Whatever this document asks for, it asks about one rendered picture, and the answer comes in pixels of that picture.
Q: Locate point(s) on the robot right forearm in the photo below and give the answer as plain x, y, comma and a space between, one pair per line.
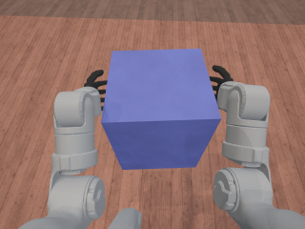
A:
247, 107

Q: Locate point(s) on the left robot thigh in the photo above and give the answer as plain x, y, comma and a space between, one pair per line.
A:
127, 218

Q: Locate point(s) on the robot right hand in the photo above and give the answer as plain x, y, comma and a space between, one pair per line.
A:
218, 80

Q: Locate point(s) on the left robot upper arm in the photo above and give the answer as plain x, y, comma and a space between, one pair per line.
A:
74, 202

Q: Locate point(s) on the carton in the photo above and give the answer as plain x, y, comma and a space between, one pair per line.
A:
160, 110

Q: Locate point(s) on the robot left hand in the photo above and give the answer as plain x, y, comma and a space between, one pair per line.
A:
96, 84

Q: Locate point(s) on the right robot upper arm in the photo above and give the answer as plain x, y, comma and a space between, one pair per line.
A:
246, 195

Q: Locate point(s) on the robot left forearm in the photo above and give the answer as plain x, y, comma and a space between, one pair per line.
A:
74, 115

